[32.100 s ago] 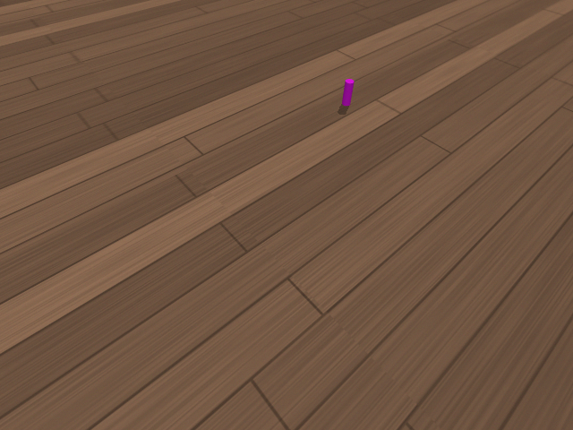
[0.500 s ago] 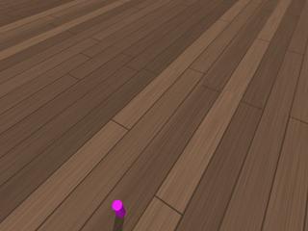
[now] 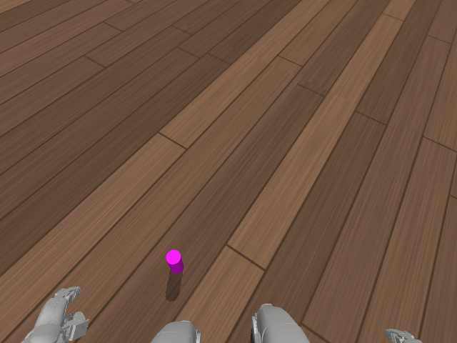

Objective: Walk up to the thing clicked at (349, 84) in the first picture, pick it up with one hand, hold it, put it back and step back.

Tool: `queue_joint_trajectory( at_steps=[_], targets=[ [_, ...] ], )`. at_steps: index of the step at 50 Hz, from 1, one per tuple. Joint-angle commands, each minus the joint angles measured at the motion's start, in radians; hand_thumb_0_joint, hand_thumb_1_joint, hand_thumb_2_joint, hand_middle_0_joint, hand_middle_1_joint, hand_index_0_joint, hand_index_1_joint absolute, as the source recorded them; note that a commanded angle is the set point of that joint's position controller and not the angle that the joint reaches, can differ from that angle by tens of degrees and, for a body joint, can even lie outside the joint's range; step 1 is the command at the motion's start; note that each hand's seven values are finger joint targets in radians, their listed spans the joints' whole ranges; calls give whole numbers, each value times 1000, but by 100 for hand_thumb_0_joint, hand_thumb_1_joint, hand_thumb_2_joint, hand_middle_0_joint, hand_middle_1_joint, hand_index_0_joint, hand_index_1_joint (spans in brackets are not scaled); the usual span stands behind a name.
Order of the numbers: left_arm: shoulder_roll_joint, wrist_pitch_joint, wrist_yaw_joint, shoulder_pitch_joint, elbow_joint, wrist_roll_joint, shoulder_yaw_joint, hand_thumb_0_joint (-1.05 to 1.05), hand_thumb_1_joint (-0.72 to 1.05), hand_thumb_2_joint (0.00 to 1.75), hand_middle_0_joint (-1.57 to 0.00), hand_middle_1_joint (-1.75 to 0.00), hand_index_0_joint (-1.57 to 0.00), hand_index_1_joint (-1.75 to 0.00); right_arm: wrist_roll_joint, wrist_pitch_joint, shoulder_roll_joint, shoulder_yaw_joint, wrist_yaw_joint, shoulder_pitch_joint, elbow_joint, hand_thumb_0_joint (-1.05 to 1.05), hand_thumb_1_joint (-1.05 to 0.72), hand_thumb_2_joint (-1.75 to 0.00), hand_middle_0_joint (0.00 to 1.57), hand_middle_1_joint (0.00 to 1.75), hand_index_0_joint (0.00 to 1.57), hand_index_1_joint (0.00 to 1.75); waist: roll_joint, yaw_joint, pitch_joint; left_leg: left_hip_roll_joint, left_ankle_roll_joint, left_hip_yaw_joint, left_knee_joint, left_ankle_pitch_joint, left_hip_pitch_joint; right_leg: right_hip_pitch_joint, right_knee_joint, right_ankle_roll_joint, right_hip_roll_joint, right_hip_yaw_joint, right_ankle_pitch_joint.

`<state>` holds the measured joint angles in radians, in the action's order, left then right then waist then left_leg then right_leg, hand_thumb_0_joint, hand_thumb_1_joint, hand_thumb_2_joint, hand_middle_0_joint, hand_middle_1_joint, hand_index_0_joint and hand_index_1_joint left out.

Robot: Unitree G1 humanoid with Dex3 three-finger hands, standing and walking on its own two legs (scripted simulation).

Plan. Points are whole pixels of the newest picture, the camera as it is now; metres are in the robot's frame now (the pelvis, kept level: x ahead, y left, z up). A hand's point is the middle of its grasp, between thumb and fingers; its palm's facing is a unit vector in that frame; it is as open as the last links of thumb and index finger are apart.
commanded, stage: step back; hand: left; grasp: from the side
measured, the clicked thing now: (175, 262) +0.40 +0.17 -0.67
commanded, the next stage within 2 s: none
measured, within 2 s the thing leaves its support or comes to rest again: neither
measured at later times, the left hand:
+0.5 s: hand out of the picture +0.01 +0.24 -0.13, palm faces -0.09 -0.92 -0.39, open 7.4 cm
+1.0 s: hand out of the picture -0.12 +0.26 -0.14, palm faces -0.07 -0.92 -0.38, open 7.4 cm
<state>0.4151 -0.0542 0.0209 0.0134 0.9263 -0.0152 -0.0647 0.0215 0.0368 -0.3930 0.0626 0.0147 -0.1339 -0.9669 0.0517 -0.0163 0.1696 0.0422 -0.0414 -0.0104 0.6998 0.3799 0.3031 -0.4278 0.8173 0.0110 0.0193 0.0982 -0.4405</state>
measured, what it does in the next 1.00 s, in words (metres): walks backwards: right foot, then left foot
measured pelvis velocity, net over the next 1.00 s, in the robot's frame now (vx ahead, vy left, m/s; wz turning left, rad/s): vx -0.24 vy -0.01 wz -0.08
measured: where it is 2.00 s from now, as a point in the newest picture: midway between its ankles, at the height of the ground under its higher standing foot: outside the picture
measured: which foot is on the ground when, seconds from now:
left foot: down 0.00-0.40, up 0.42-0.68, down 0.70-1.00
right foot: up 0.00-0.36, down 0.38-0.72, up 0.74-1.00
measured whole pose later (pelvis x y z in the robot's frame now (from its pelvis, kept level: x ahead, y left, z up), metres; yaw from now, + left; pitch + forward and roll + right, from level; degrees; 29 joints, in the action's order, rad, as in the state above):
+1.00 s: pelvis -0.24 -0.01 +0.01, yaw -5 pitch -2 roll -1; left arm 0.41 -0.06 0.00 0.18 0.81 -0.02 -0.09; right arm 0.03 0.02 -0.36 0.03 -0.02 -0.13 -0.80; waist 0.03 0.01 0.18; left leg -0.04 -0.01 -0.01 0.61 0.22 0.36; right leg -0.37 1.05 -0.02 -0.07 0.13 -0.52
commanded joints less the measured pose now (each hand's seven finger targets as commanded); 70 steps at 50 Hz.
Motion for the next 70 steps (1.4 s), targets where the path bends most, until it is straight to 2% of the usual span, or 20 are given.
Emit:
queue_joint_trajectory(
  at_steps=[1, 10, 17, 19, 20, 21, 25, 31, 34, 35, 37, 41, 48, 54, 55, 56, 57, 60, 65, 70],
  targets=[
    [159, 4, 35, 34, -77, 5, -33, 0, 90, 90, -20, -30, -20, -30, 16, -27, -282, 70, -31, 33, 104, 0, -90, -90, 20, 30, 20, 30, -193, 6, -190, -341, -176, -365, -298, -651, -92, -77, 398, 28, -124, 142, -155],
    [151, 21, 11, 82, -142, 1, -52, 0, 90, 90, -20, -30, -20, -30, 6, -33, -229, 65, -53, -70, 154, 0, -90, -90, 20, 30, 20, 30, -169, -34, -224, -313, -228, -247, -186, -727, -304, -87, 219, -39, -85, 50, -103],
    [122, 34, -4, 257, -88, -8, -62, 0, 90, 90, -20, -30, -20, -30, -7, -13, -248, 56, -43, 16, 193, 0, -90, -90, 20, 30, 20, 30, -190, 38, -272, -270, -137, -181, -122, -476, -96, 246, -309, 8, -50, -89, 159],
    [205, 45, -2, 258, -105, -28, -85, 0, 90, 90, -20, -30, -20, -30, -21, -11, -195, 39, -38, 18, 201, 0, -90, -90, 20, 30, 20, 30, -2, 37, -256, -138, -21, -114, 22, -235, 137, 351, -386, 94, 122, 187, 332],
    [293, 40, -6, 196, -132, -14, -103, 0, 90, 90, -20, -30, -20, -30, -27, -7, -164, 37, -45, 63, 207, 0, -90, -90, 20, 30, 20, 30, 203, 63, -186, 50, 31, -13, 231, 130, 170, 196, -470, 267, 318, 399, 416],
    [303, 50, -3, 144, -176, -30, -102, 0, 90, 90, -20, -30, -20, -30, -21, -2, -189, 46, -50, 57, 193, 0, -90, -90, 20, 30, 20, 30, 193, 62, -141, 43, 40, -113, 439, 264, 141, 88, -482, 334, 400, 492, 502],
    [198, 48, 10, 40, -211, -18, -79, 0, 90, 90, -20, -30, -20, -30, -34, -12, -189, 32, -52, -62, 145, 0, -90, -90, 20, 30, 20, 30, 101, -7, -136, 80, 54, -139, 524, 117, 170, 161, -361, 213, 202, 142, 649],
    [172, 31, 12, 176, -216, -15, -70, 0, 90, 90, -20, -30, -20, -30, -16, -30, -161, 22, -47, -34, 175, 0, -90, -90, 20, 30, 20, 30, 136, 64, -220, 2, 53, -26, 14, 119, 145, 419, -252, 193, 190, 127, 732],
    [183, 15, 2, 128, -245, 0, -60, 0, 90, 90, -20, -30, -20, -30, 1, -40, -172, 42, -42, -117, 147, 0, -90, -90, 20, 30, 20, 30, 87, 8, -239, -19, 32, 4, -301, -216, -82, 267, -158, 124, 156, 97, 608],
    [151, 11, -1, 153, -249, 3, -52, 0, 90, 90, -20, -30, -20, -30, 15, -45, -222, 56, -41, -97, 158, 0, -90, -90, 20, 30, 20, 30, -32, 26, -253, -150, -10, -179, -306, -338, -171, 132, -96, 74, 82, 65, 409],
    [168, 13, 16, 51, -259, -5, -71, 0, 90, 90, -20, -30, -20, -30, 12, -43, -361, 83, -29, -69, 187, 0, -90, -90, 20, 30, 20, 30, -279, -51, -225, -448, -260, -548, -340, -583, -66, 6, 266, 5, -117, 48, -230],
    [163, 13, 12, 159, -202, 9, -74, 0, 90, 90, -20, -30, -20, -30, 9, -46, -239, 50, -50, 19, 200, 0, -90, -90, 20, 30, 20, 30, -182, 41, -162, -313, -191, -261, -250, -658, -106, -79, 456, 7, -117, 102, -94],
    [146, 19, -4, 168, -204, -3, -73, 0, 90, 90, -20, -30, -20, -30, 10, -38, -241, 59, -49, -40, 228, 0, -90, -90, 20, 30, 20, 30, -216, -18, -214, -307, -224, -224, -215, -557, -200, -22, 184, -45, -76, 15, -91],
    [152, 32, -16, 342, -109, -15, -86, 0, 90, 90, -20, -30, -20, -30, -5, -3, -253, 55, -39, 33, 252, 0, -90, -90, 20, 30, 20, 30, -233, 58, -264, -214, -80, -168, -120, -246, 51, 324, -374, 21, -43, -85, 165],
    [212, 38, -18, 324, -125, -35, -102, 0, 90, 90, -20, -30, -20, -30, -12, -1, -200, 43, -37, 14, 257, 0, -90, -90, 20, 30, 20, 30, -71, 47, -215, -101, -15, -157, 10, -59, 243, 356, -432, 66, 93, 169, 56],
    [343, 31, -19, 244, -162, -28, -130, 0, 90, 90, -20, -30, -20, -30, -19, -4, -171, 44, -53, 66, 274, 0, -90, -90, 20, 30, 20, 30, 239, 92, -162, 73, 41, -76, 289, 208, 262, 102, -541, 238, 352, 453, 61],
    [366, 38, -12, 164, -205, -32, -128, 0, 90, 90, -20, -30, -20, -30, -14, 2, -221, 63, -60, 67, 265, 0, -90, -90, 20, 30, 20, 30, 226, 72, -81, 19, 56, -186, 484, 231, 201, -89, -591, 308, 438, 554, 46],
    [209, 44, 2, 2, -226, -29, -89, 0, 90, 90, -20, -30, -20, -30, -26, -6, -199, 48, -52, -72, 185, 0, -90, -90, 20, 30, 20, 30, 67, -37, -63, 78, 46, -163, 547, 66, 172, -24, -430, 175, 205, 126, 317],
    [197, 40, 15, 146, -216, -35, -85, 0, 90, 90, -20, -30, -20, -30, -11, -17, -171, 30, -50, -54, 200, 0, -90, -90, 20, 30, 20, 30, 126, 64, -160, 25, 64, -93, 286, 149, 206, 292, -344, 192, 225, 124, 503],
    [206, 17, 12, 122, -231, -8, -75, 0, 90, 90, -20, -30, -20, -30, 2, -26, -161, 38, -45, -161, 149, 0, -90, -90, 20, 30, 20, 30, 132, 22, -260, 0, 36, 29, -204, -39, 4, 345, -198, 160, 218, 107, 619]
  ],
)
